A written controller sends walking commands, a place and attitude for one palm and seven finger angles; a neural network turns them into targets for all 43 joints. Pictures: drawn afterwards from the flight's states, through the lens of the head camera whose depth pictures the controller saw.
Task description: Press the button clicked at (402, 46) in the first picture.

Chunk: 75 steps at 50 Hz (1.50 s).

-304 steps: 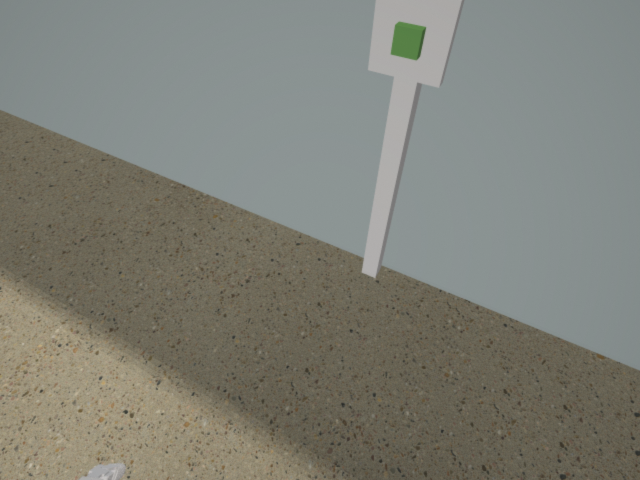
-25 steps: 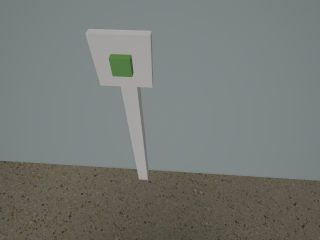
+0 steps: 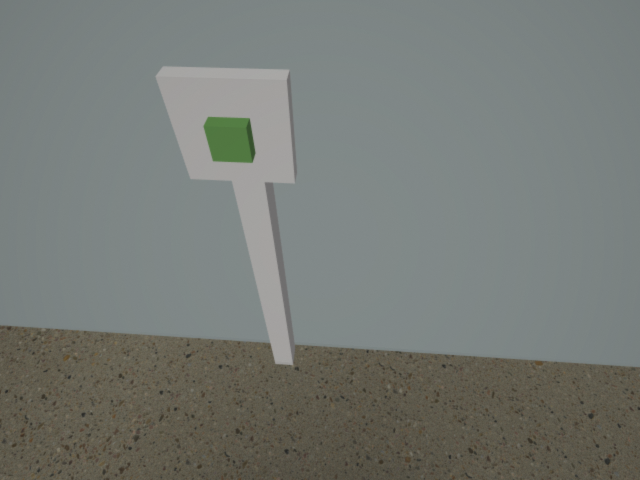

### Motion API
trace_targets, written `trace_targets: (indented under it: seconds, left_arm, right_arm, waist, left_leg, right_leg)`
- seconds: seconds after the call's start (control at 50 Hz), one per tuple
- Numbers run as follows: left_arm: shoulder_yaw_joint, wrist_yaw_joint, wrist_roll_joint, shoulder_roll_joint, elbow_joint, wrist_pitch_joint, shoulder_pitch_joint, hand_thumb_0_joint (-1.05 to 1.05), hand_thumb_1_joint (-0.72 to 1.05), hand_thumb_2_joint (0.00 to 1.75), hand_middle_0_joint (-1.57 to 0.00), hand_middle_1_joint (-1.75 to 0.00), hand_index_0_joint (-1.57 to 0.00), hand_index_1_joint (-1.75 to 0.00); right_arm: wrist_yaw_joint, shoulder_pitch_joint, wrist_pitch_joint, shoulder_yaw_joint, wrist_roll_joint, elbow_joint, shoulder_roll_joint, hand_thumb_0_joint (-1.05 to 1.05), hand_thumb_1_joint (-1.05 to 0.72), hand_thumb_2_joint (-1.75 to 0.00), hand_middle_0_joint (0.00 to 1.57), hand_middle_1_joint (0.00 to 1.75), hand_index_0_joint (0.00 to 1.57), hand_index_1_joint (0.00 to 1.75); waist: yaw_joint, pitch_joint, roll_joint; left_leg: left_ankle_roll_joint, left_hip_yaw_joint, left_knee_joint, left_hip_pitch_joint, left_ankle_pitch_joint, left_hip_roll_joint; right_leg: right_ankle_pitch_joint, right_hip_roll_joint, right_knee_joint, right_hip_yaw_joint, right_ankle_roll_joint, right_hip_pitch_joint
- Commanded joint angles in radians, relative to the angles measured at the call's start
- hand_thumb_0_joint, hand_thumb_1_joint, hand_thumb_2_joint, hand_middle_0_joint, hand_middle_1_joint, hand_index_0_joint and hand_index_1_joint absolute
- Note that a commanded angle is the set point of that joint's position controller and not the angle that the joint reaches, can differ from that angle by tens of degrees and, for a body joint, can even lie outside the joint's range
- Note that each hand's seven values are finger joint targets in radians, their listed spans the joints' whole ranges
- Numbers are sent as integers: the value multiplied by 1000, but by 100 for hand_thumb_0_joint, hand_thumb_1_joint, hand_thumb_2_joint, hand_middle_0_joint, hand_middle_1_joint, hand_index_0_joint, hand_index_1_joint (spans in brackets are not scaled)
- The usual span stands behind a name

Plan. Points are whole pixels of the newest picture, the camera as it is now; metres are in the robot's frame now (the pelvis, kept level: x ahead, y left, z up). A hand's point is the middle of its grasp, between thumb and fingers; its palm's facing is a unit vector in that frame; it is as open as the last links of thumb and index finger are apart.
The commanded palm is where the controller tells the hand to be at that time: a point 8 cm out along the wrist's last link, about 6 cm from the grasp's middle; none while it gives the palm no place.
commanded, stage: shuffle to correct the standing spot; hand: left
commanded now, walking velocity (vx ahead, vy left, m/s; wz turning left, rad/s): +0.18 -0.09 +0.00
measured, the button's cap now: (231, 138) +0.55 +0.17 +0.14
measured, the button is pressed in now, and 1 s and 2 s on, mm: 0 0 0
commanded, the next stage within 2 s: come to a stop and stand still in 0.10 s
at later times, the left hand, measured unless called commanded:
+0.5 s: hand out of the picture +0.04 +0.16 -0.18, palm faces +0.06 -0.98 -0.20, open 7.4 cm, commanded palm none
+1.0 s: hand out of the picture +0.04 +0.20 -0.16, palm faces -0.01 -0.97 -0.25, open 7.4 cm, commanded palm none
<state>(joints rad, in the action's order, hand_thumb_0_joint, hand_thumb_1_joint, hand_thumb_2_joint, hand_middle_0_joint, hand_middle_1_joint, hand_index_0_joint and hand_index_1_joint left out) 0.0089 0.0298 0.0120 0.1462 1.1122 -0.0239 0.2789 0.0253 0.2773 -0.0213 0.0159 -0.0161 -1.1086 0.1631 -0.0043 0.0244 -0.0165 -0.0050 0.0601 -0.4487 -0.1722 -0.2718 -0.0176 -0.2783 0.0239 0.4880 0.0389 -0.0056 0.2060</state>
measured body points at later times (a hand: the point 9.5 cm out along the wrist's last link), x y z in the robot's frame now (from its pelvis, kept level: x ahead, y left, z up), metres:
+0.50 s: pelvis +0.05 -0.01 +0.00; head +0.08 -0.01 +0.45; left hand +0.04 +0.21 -0.16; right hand +0.06 -0.24 -0.16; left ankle -0.02 +0.12 -0.73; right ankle -0.01 -0.11 -0.73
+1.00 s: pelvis -0.02 +0.01 -0.01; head -0.03 -0.01 +0.44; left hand +0.04 +0.25 -0.15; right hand +0.04 -0.22 -0.16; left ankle +0.00 +0.12 -0.74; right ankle -0.01 -0.11 -0.74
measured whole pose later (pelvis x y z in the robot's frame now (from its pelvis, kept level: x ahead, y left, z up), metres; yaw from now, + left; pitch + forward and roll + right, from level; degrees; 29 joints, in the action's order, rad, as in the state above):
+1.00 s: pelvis -0.02 +0.01 -0.01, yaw -1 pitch -2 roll +0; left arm 0.01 0.03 0.01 0.18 1.00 0.01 0.25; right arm 0.01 0.24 0.01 -0.01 -0.02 -0.97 0.19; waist 0.00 0.01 -0.03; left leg 0.01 0.07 -0.53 -0.23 -0.27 -0.01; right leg -0.29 0.03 0.55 0.02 0.00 0.23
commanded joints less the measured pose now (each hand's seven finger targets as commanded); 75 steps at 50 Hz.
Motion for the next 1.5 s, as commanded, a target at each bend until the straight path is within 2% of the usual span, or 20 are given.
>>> trace_targets:
  seconds: [0.0,0.1,0.18,0.34,0.42,0.54,0.62,0.64,0.66,0.68,0.7,0.72,0.74,0.76,0.78,0.8,0.86,0.98,1.26,1.48]
  left_arm:
    - [-24,0,6,104,-20,-4,76,0,90,90,-20,-30,-20,-30]
    - [-36,-12,10,103,-27,-1,90,0,90,90,-20,-30,-20,-30]
    - [-47,-16,10,104,-22,-11,118,0,90,90,-20,-30,-20,-30]
    - [-48,18,-3,126,-11,-23,147,0,90,90,-20,-30,-20,-30]
    - [-59,30,-1,131,-51,-3,116,0,90,90,-20,-30,-20,-30]
    - [-66,27,7,111,-93,12,80,0,90,90,-20,-30,-20,-30]
    - [-65,23,9,114,-111,9,86,0,90,90,-20,-30,-20,-30]
    - [-67,54,7,168,-76,-11,146,0,90,90,-20,-30,-20,-30]
    - [-76,47,20,205,-139,-20,150,0,90,90,-20,-30,-20,-30]
    - [-63,46,24,200,-152,-25,119,0,90,90,-20,-30,-20,-30]
    - [-58,40,22,199,-180,-22,59,0,90,90,-20,-30,-20,-30]
    - [-51,34,12,208,-189,-21,27,0,90,90,-20,-30,-20,-30]
    - [-47,31,-2,195,-194,-16,9,0,90,90,-20,-30,-20,-30]
    - [-45,32,-8,164,-198,-6,18,0,90,90,-20,-30,-20,-30]
    - [-39,32,-4,144,-198,7,15,0,90,90,-20,-30,-20,-30]
    - [-34,30,-1,136,-186,14,9,0,90,90,-20,-30,-20,-30]
    - [-20,14,0,137,-163,22,-1,0,90,90,-20,-30,-20,-30]
    - [-20,-1,4,163,-157,21,-12,0,90,90,-20,-30,-20,-30]
    - [-13,-4,1,123,-75,5,61,0,90,90,-20,-30,-20,-30]
    - [-6,4,-1,98,-12,-9,83,0,90,90,-20,-30,-20,-30]
  right_arm:
    - [2,66,-8,-20,-3,17,82,0,-90,-90,20,30,20,30]
    - [-2,71,-7,-29,-8,28,75,0,-90,-90,20,30,20,30]
    - [2,86,-22,-32,-8,33,71,0,-90,-90,20,30,20,30]
    - [30,83,-17,-27,13,17,60,0,-90,-90,20,30,20,30]
    - [34,91,-1,-48,11,27,71,0,-90,-90,20,30,20,30]
    - [29,61,7,-68,2,67,82,0,-90,-90,20,30,20,30]
    - [25,42,2,-65,2,86,80,0,-90,-90,20,30,20,30]
    - [12,-49,-6,-85,19,161,141,0,-90,-90,20,30,20,30]
    - [-5,-1,-3,-65,12,209,64,0,-90,-90,20,30,20,30]
    - [-7,-29,1,-57,17,222,55,0,-90,-90,20,30,20,30]
    - [-10,-31,5,-56,15,234,52,0,-90,-90,20,30,20,30]
    - [-12,7,4,-52,12,217,46,0,-90,-90,20,30,20,30]
    - [-12,56,0,-55,8,195,77,0,-90,-90,20,30,20,30]
    - [-7,62,-2,-58,-1,186,129,0,-90,-90,20,30,20,30]
    - [-3,37,2,-59,-2,190,144,0,-90,-90,20,30,20,30]
    - [-2,10,4,-55,-2,190,143,0,-90,-90,20,30,20,30]
    - [-3,-44,13,-42,2,198,128,0,-90,-90,20,30,20,30]
    - [-13,16,15,-37,-7,165,126,0,-90,-90,20,30,20,30]
    - [-5,93,-3,-24,-1,72,100,0,-90,-90,20,30,20,30]
    - [6,103,-17,-17,8,13,68,0,-90,-90,20,30,20,30]
  waist:
    - [2,29,44]
    - [5,106,26]
    - [5,74,16]
    - [4,-40,35]
    - [6,-56,10]
    - [4,-42,-2]
    - [-5,-49,35]
    - [-21,-10,120]
    - [-20,-69,210]
    - [-18,-126,186]
    - [4,-129,72]
    - [35,-145,25]
    - [50,-160,15]
    - [24,-159,-24]
    - [14,-105,-96]
    - [2,-46,-144]
    - [-6,101,-16]
    - [14,107,35]
    - [5,54,7]
    - [4,14,15]
  left_leg:
    - [42,-66,50,-39,7,-77]
    - [55,-73,22,-100,-105,-80]
    - [61,-55,-39,-90,4,-85]
    - [6,-11,-94,-8,460,-71]
    - [13,2,-108,54,643,-87]
    - [38,5,-88,78,657,-111]
    - [37,8,-89,42,550,-99]
    - [-4,67,-279,-46,448,-107]
    - [18,-14,-323,-220,-81,-29]
    - [24,-32,-297,-242,-210,-31]
    - [25,-22,-212,-202,-182,-19]
    - [23,3,-88,-122,-51,8]
    - [40,-33,-34,-4,244,-36]
    - [68,-101,-69,44,464,-125]
    - [87,-130,-50,25,511,-164]
    - [103,-155,-24,-23,494,-173]
    - [74,-126,47,-134,92,-113]
    - [52,-112,115,-127,-197,-66]
    - [53,-140,127,-155,-149,-76]
    - [45,-99,66,-57,136,-81]
  right_leg:
    - [-5,71,-77,-84,-45,5]
    - [-159,57,-75,-103,-68,71]
    - [-30,63,-23,-100,-83,46]
    - [888,116,61,-86,-52,-121]
    - [815,108,99,-59,-32,-73]
    - [606,87,124,-48,-24,7]
    - [596,94,88,-71,-28,-23]
    - [935,136,-5,-104,13,-9]
    - [1099,230,38,-215,-67,-173]
    - [1100,259,55,-225,-132,-219]
    - [994,239,75,-180,-141,-197]
    - [912,187,122,-132,-120,-169]
    - [732,132,156,-88,-79,-92]
    - [437,76,140,-55,-45,-23]
    - [188,37,116,-25,-29,10]
    - [42,14,102,-13,-20,21]
    - [-32,29,-19,-63,-26,65]
    - [-268,54,-127,-118,-36,146]
    - [-168,61,-105,-116,-45,84]
    - [86,77,-85,-98,-39,30]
